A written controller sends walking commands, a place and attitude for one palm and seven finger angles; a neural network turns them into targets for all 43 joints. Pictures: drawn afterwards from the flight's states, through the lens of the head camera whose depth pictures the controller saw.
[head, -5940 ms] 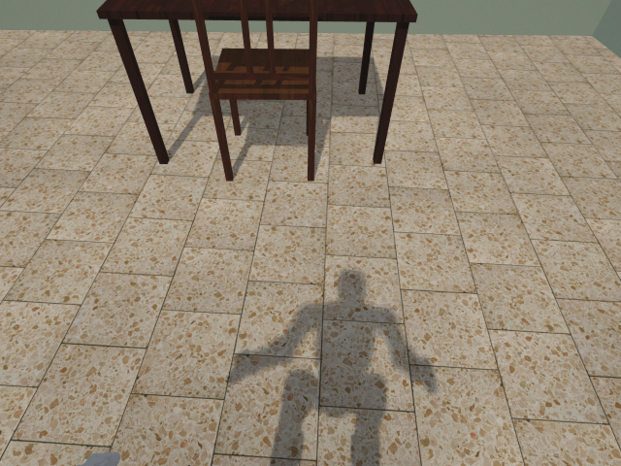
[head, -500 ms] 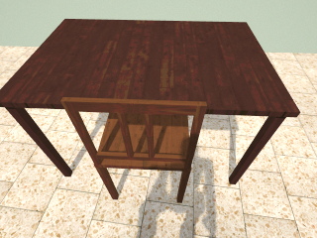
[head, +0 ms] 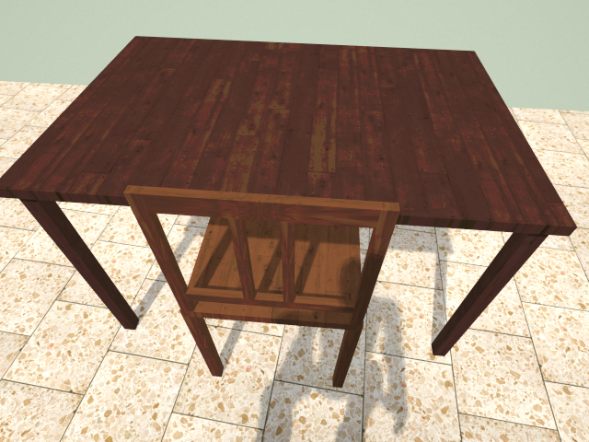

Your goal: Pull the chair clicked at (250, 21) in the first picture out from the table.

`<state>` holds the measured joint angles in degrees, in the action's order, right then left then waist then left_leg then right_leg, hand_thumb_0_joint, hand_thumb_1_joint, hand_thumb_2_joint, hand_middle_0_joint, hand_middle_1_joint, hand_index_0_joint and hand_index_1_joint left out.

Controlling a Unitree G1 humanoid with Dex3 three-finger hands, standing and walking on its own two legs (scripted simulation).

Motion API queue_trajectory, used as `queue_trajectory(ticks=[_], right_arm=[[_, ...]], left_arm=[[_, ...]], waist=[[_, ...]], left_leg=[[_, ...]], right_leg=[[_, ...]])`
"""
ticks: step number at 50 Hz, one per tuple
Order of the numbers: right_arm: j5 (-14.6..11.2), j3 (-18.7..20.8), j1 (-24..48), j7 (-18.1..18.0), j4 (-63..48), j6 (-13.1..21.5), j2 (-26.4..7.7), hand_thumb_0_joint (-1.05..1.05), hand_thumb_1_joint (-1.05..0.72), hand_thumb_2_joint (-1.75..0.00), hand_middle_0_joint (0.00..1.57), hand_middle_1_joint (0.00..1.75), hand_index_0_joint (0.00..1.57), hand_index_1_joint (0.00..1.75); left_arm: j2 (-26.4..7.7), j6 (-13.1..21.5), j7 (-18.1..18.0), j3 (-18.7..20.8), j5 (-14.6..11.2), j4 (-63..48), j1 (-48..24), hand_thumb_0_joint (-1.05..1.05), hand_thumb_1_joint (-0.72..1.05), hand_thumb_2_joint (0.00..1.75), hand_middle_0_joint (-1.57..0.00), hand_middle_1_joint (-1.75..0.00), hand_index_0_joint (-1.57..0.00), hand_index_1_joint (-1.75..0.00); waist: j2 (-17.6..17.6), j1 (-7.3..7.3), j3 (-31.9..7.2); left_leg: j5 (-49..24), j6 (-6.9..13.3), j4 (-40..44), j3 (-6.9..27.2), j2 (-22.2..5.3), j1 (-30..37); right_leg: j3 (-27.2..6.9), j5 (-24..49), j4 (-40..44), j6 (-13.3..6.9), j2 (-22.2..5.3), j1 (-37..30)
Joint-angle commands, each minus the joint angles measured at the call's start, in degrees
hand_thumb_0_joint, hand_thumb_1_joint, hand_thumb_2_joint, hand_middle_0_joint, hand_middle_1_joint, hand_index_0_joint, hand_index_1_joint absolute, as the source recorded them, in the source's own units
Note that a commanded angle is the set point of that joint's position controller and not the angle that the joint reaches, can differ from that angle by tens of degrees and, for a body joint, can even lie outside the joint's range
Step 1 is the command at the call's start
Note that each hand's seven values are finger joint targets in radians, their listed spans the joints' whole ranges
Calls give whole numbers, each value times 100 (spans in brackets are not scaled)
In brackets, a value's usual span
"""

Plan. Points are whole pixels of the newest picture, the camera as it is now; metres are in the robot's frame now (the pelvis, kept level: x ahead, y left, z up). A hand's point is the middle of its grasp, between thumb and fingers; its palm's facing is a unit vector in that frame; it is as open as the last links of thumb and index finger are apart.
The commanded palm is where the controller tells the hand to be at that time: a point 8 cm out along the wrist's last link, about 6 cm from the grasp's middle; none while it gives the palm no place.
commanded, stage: look again from close up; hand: left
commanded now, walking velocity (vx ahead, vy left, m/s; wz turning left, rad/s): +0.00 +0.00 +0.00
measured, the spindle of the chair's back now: (243, 260) +0.45 +0.13 -0.09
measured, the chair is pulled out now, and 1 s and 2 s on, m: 0.00 0.00 0.00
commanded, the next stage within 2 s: raise the hand toward the chair's back in 1.10 s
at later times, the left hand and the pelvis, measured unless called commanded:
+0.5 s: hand out of the picture +0.03 +0.22 -0.18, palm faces +0.00 -0.98 -0.21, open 7.3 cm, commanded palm none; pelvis +0.00 +0.04 -0.01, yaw -1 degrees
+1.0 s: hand out of the picture +0.01 +0.22 -0.18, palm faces +0.01 -0.98 -0.19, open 7.3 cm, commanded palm none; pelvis +0.01 +0.05 +0.00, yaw -1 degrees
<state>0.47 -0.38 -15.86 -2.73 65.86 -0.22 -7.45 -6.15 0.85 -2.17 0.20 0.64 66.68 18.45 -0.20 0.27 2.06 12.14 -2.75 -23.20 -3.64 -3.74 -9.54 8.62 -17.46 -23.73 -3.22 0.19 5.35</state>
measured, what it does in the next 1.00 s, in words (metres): stands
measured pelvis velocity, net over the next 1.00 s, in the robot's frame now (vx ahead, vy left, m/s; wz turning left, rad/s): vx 0.01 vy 0.05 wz -0.01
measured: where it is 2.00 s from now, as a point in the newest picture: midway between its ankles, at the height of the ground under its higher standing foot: outside the picture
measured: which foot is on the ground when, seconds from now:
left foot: down 0.00-1.00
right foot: down 0.00-1.00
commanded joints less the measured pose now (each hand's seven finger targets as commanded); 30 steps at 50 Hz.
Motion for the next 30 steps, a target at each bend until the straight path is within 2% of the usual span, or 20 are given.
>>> queue_trajectory(ticks=[1, 2, 3, 4, 5, 6, 7, 8, 9, 10, 11, 12, 13, 14, 16, 17, 20, 26, 30], right_arm=[[10, 19, -399, -9, -101, 64, -367, 0, -90, -90, 20, 30, 20, 30], [12, 15, -417, -11, -102, 62, -389, 0, -90, -90, 20, 30, 20, 30], [1, 16, -361, -9, -105, 49, -374, 0, -90, -90, 20, 30, 20, 30], [-23, 84, 325, 108, -506, 183, -596, 0, -90, -90, 20, 30, 20, 30], [-2, 83, -59, 141, -725, 90, -280, 0, -90, -90, 20, 30, 20, 30], [-4, 95, -208, 158, -716, 94, -283, 0, -90, -90, 20, 30, 20, 30], [-10, 90, -320, 175, -746, 110, -249, 0, -90, -90, 20, 30, 20, 30], [5, 84, -409, 188, -712, 111, -290, 0, -90, -90, 20, 30, 20, 30], [11, 82, -492, 184, -737, 130, -311, 0, -90, -90, 20, 30, 20, 30], [20, 96, -525, 174, -736, 150, -413, 0, -90, -90, 20, 30, 20, 30], [39, 114, -536, 162, -746, 162, -534, 0, -90, -90, 20, 30, 20, 30], [43, 109, -509, 140, -718, 173, -601, 0, -90, -90, 20, 30, 20, 30], [49, 94, -401, 128, -735, 181, -615, 0, -90, -90, 20, 30, 20, 30], [36, 91, -319, 126, -790, 173, -638, 0, -90, -90, 20, 30, 20, 30], [34, 93, -254, 137, -859, 158, -659, 0, -90, -90, 20, 30, 20, 30], [36, 89, -274, 142, -866, 162, -665, 0, -90, -90, 20, 30, 20, 30], [40, 89, -296, 152, -835, 180, -701, 0, -90, -90, 20, 30, 20, 30], [20, 77, -328, 140, -769, 228, -772, 0, -90, -90, 20, 30, 20, 30], [7, 79, -294, 126, -691, 237, -783, 0, -90, -90, 20, 30, 20, 30]], left_arm=[[-554, 43, -45, 91, -15, -81, 539, 0, 90, 90, -20, -30, -20, -30], [-560, 43, -44, 94, -19, -76, 523, 0, 90, 90, -20, -30, -20, -30], [-577, 28, -38, 95, -15, -83, 503, 0, 90, 90, -20, -30, -20, -30], [-701, 243, -247, 59, 93, -35, 921, 0, 90, 90, -20, -30, -20, -30], [-999, 284, -200, 103, 83, -342, 678, 0, 90, 90, -20, -30, -20, -30], [-903, 289, -167, 82, 103, -461, 483, 0, 90, 90, -20, -30, -20, -30], [-903, 296, -152, 88, 96, -594, 362, 0, 90, 90, -20, -30, -20, -30], [-951, 269, -131, 125, 83, -693, 218, 0, 90, 90, -20, -30, -20, -30], [-873, 246, -125, 109, 66, -768, 196, 0, 90, 90, -20, -30, -20, -30], [-810, 188, -114, 100, 55, -823, 167, 0, 90, 90, -20, -30, -20, -30], [-716, 130, -113, 97, 54, -879, 198, 0, 90, 90, -20, -30, -20, -30], [-688, 97, -98, 76, 41, -893, 244, 0, 90, 90, -20, -30, -20, -30], [-689, 42, -81, 79, 27, -876, 241, 0, 90, 90, -20, -30, -20, -30], [-706, 19, -73, 75, 38, -883, 282, 0, 90, 90, -20, -30, -20, -30], [-714, -7, -56, 67, 47, -894, 272, 0, 90, 90, -20, -30, -20, -30], [-737, -5, -48, 65, 48, -908, 251, 0, 90, 90, -20, -30, -20, -30], [-779, -19, -31, 72, 45, -979, 196, 0, 90, 90, -20, -30, -20, -30], [-863, -7, -29, 79, 34, -1026, 176, 0, 90, 90, -20, -30, -20, -30], [-884, -8, -33, 75, 26, -1004, 183, 0, 90, 90, -20, -30, -20, -30]], waist=[[19, 16, 201], [35, 13, 173], [-43, 35, 348], [-324, 268, 521], [-384, -103, 214], [-360, -157, -78], [-479, -208, -278], [-494, -183, -439], [-488, -231, -423], [-292, -223, -252], [103, -157, -43], [451, -106, 4], [859, -8, 124], [698, 24, 270], [286, 36, 390], [143, 26, 342], [154, 42, 246], [104, 45, -95], [157, 54, -93]], left_leg=[[-1166, 307, 145, 342, -268, 123], [-1158, 307, 134, 338, -267, 118], [-1040, 314, 176, 327, -269, 49], [-448, 172, -1352, -40, -189, -739], [796, 317, -1641, 257, -42, -975], [936, 341, -1728, 208, -117, -952], [792, 321, -1544, 130, -17, -934], [526, 321, -1284, -12, 22, -678], [204, 321, -964, 40, 48, -437], [-208, 360, -685, 171, -54, -292], [-567, 434, -542, 360, -230, -340], [-988, 514, -505, 517, -320, -430], [-975, 589, -286, 693, -373, -620], [-756, 624, -189, 799, -362, -813], [-88, 597, -74, 748, -264, -940], [-50, 587, -70, 712, -230, -870], [-25, 599, 83, 766, -229, -763], [-967, 602, -12, 708, -228, -374], [-1406, 602, -60, 673, -231, -212]], right_leg=[[-709, 1801, 547, 136, -776, 307], [-698, 1801, 541, 130, -781, 271], [-660, 1689, 599, 144, -773, 342], [-1374, 4788, 579, 565, -1205, 529], [-1265, 4914, 387, 336, -1530, 205], [-1068, 4258, 273, -86, -1439, 215], [-929, 4085, 132, -287, -1305, 26], [-813, 3675, 13, -334, -1255, 39], [-806, 2935, -59, -280, -1174, 305], [-739, 2100, -171, -171, -991, 616], [-695, 1316, -231, -72, -771, 842], [-637, 1013, -293, 7, -602, 784], [-587, 534, -296, 45, -511, 748], [-568, 250, -233, 70, -456, 722], [-617, -17, -92, 69, -488, 774], [-645, 9, -69, 71, -522, 785], [-610, 16, -98, 102, -533, 769], [-584, 580, -149, 142, -614, 550], [-563, 822, -136, 170, -648, 539]])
